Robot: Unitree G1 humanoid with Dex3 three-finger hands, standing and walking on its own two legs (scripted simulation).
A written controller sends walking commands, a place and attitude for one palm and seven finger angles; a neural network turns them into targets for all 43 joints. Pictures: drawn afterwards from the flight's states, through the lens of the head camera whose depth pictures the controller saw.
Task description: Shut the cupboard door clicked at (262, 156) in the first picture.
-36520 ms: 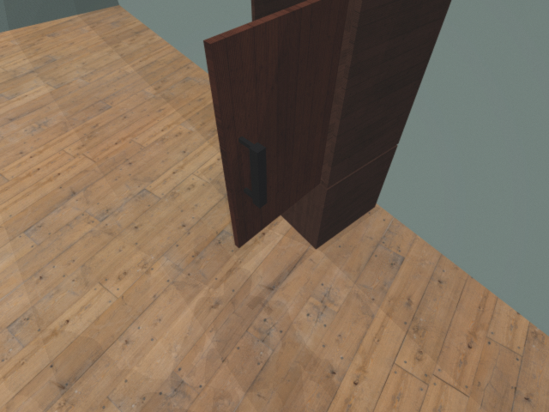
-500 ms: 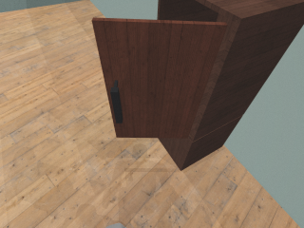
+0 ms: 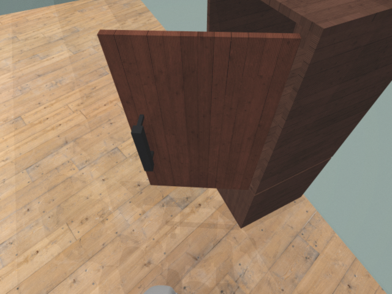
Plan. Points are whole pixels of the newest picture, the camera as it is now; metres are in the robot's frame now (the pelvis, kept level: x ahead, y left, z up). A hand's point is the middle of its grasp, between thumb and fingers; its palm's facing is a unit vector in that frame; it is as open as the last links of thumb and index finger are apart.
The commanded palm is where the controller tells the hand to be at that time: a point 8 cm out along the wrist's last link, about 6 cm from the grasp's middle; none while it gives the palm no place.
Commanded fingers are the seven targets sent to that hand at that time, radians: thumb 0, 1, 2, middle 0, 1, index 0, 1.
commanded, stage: come to a stop and stand still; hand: left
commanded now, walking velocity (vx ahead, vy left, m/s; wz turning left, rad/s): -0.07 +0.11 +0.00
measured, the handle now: (145, 144) +0.48 +0.18 -0.05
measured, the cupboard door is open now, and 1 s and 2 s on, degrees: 60 60 60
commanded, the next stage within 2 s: look again from close up in 0.68 s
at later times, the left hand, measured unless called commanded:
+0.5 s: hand out of the picture -0.01 +0.26 -0.17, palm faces +0.01 -0.97 -0.26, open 7.3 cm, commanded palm none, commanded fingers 0.00 0.90 0.90 -0.20 -0.30 -0.20 -0.30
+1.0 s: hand out of the picture -0.04 +0.21 -0.17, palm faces +0.01 -0.98 -0.18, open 7.3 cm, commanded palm none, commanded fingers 0.00 0.90 0.90 -0.20 -0.30 -0.20 -0.30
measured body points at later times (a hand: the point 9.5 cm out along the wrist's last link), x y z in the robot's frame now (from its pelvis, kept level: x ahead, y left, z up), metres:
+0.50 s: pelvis -0.05 +0.06 -0.01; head -0.06 +0.05 +0.44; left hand -0.01 +0.31 -0.15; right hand +0.03 -0.17 -0.15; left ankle -0.04 +0.14 -0.74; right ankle +0.01 -0.12 -0.73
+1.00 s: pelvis -0.04 +0.04 +0.00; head -0.04 +0.05 +0.45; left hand -0.04 +0.26 -0.16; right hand -0.04 -0.19 -0.15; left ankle -0.04 +0.14 -0.74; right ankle +0.01 -0.12 -0.74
